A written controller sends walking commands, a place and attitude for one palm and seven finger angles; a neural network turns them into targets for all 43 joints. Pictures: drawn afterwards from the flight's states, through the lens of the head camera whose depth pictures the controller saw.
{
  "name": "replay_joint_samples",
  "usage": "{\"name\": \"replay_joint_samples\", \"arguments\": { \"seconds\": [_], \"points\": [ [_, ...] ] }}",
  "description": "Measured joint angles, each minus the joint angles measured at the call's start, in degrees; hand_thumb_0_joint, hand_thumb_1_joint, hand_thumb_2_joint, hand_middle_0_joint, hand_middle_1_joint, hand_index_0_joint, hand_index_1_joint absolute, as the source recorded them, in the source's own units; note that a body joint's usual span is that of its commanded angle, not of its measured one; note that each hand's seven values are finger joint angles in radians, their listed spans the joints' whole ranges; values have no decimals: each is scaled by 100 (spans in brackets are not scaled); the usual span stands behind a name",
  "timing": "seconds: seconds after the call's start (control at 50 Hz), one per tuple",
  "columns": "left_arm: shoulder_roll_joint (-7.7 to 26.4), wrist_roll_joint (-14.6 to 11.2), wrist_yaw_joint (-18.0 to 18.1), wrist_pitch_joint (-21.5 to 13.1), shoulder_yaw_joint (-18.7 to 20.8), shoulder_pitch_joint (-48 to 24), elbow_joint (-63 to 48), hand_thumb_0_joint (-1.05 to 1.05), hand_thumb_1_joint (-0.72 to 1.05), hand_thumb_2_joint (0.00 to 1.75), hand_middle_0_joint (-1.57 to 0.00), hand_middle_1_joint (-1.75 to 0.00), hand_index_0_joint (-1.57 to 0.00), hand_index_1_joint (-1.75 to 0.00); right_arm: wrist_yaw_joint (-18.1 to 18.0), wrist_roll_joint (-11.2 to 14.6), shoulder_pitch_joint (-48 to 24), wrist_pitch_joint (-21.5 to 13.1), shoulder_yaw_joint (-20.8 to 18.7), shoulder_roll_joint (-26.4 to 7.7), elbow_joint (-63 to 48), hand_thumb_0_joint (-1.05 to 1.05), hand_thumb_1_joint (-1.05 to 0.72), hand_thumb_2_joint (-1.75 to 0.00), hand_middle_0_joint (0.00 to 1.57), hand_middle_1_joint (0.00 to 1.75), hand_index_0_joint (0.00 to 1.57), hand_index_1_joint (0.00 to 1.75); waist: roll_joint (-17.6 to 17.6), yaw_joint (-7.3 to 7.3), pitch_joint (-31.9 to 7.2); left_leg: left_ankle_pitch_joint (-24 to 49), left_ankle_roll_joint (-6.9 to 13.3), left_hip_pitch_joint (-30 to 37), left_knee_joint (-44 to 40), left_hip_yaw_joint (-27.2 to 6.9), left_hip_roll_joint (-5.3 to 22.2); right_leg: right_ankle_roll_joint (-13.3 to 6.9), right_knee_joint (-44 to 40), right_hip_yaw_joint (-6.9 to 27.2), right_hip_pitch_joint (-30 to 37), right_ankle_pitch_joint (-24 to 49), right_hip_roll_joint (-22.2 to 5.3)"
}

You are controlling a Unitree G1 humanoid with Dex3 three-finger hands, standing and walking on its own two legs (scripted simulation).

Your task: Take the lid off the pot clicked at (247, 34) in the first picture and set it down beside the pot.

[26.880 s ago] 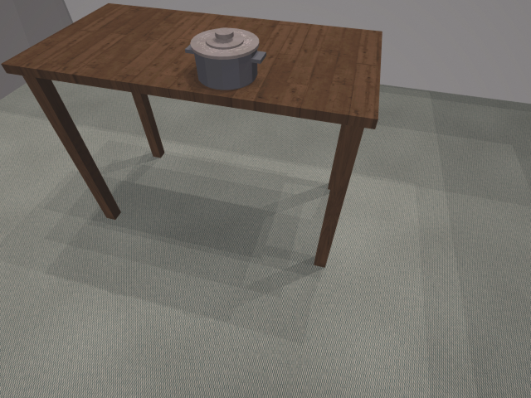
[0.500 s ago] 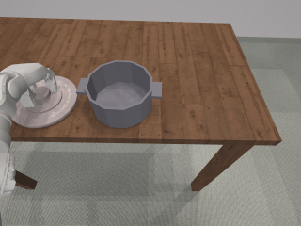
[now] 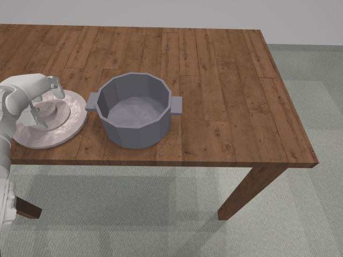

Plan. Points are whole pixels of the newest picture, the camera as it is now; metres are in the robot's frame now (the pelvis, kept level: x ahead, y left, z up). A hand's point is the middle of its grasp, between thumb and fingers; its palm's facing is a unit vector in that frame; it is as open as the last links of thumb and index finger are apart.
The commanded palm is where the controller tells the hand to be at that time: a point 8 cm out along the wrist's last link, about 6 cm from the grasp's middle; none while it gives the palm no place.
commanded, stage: open the fingers wide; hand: left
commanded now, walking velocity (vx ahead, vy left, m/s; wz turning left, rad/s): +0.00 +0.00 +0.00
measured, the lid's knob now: (46, 110) +0.46 +0.31 +0.06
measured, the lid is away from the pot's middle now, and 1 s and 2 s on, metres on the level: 0.23 0.23 0.23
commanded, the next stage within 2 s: raise the empty hand in 0.18 s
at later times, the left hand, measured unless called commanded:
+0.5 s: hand (30, 104) +0.44 +0.31 +0.11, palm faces -0.41 -0.07 -0.91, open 11.0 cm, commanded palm +0.44 +0.31 +0.17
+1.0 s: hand (17, 84) +0.45 +0.32 +0.16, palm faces -0.34 -0.05 -0.94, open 11.0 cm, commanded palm +0.45 +0.31 +0.23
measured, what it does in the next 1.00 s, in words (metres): stands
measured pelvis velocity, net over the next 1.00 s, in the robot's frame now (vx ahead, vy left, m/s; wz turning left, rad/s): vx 0.00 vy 0.01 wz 0.01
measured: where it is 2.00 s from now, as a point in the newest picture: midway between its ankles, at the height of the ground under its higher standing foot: outside the picture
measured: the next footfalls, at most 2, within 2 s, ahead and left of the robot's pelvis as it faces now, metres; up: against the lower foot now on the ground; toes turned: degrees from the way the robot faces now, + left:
none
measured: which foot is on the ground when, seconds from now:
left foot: down 0.00-1.00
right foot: down 0.00-1.00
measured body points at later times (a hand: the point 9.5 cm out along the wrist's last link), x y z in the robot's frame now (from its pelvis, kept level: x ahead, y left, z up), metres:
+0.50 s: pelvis +0.00 +0.00 +0.00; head +0.07 +0.00 +0.45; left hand +0.45 +0.31 +0.16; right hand +0.06 -0.28 -0.12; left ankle -0.04 +0.09 -0.73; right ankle +0.01 -0.16 -0.73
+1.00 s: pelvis +0.00 +0.01 +0.01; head +0.06 +0.01 +0.45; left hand +0.46 +0.32 +0.21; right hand +0.09 -0.26 -0.12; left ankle -0.04 +0.09 -0.73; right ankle +0.01 -0.16 -0.73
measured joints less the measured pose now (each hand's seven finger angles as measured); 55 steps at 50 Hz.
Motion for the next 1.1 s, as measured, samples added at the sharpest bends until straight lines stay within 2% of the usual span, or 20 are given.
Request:
{"name": "replay_joint_samples", "arguments": {
  "seconds": [0.1, 0.22, 0.32, 0.42, 0.52, 0.64, 0.78, 0.92, 1.1],
  "points": [
    [-18, 86, -52, 93, -141, 31, -156, 0, -1, 70, -40, -83, -39, -84, 31, -2, -25, 28, -25, 2, -23, 1, -91, -90, 20, 30, 20, 30, 11, 33, 44, 19, -9, 6, -16, -19, 1, -31, -14, -17, 14, 10, 3],
    [-53, -28, -33, 33, -80, -53, 73, 0, -2, 70, -39, -82, -38, -82, -6, 17, -89, 12, 32, 9, 20, 1, -91, -90, 20, 30, 21, 30, -5, 34, 22, 4, -15, 9, 4, -9, 8, 10, 23, -6, 1, -7, 7],
    [57, 161, -24, 83, -50, -92, 29, 0, -3, 70, -39, -81, -39, -82, -38, 10, -66, -24, 18, 23, -27, 1, -91, -90, 21, 30, 21, 30, -46, -3, 62, 15, -25, -31, 10, -13, 22, -14, 22, -7, -35, 8, 23],
    [129, 41, -77, 56, 14, -122, 31, 0, -3, 71, -39, -81, -39, -81, -64, 14, -8, -34, 15, -5, 25, 1, -91, -90, 20, 30, 21, 30, -42, -20, 32, 2, -21, 0, 4, -22, 26, 9, -16, -17, 14, 10, 27],
    [202, 68, -167, 167, -86, -272, 26, 0, -3, 71, -39, -81, -39, -81, -55, 38, 26, -34, 5, -38, 50, 1, -91, -90, 20, 30, 20, 30, -27, -20, 60, 6, -8, 42, -17, -26, 16, -6, -61, -22, 70, 24, 19],
    [190, -36, -272, 212, -142, -350, -96, 0, -4, 71, -39, -80, -39, -81, -21, 50, 33, -10, 10, -46, 50, 1, -91, -90, 20, 30, 20, 30, 13, -12, 56, 23, 18, 115, -75, -20, -14, -1, -123, -15, 147, 39, -8],
    [216, -1, -300, 268, -36, -373, -302, 0, -4, 71, -39, -80, -39, -81, 19, 41, -6, -15, 44, 6, -22, 1, -91, -90, 20, 30, 20, 30, 25, -43, 39, 67, 40, 240, -203, -1, -43, -6, -229, 3, 259, 75, -34],
    [250, -19, -440, 505, -174, -493, -318, 0, -4, 71, -39, -80, -39, -81, 87, 58, -70, -3, 67, 9, -64, 1, -91, -90, 20, 30, 20, 30, 35, -3, 46, 97, 55, 332, -290, 2, -62, 12, -324, 5, 357, 108, -52],
    [295, -50, -596, 623, -280, -735, -560, 0, -4, 71, -40, -80, -39, -81, 97, 46, -126, -57, 55, -18, -74, 1, -91, -90, 20, 30, 20, 30, 6, 24, 71, 153, 59, 412, -394, -53, -94, -25, -425, -50, 461, 139, -81]
  ]
}}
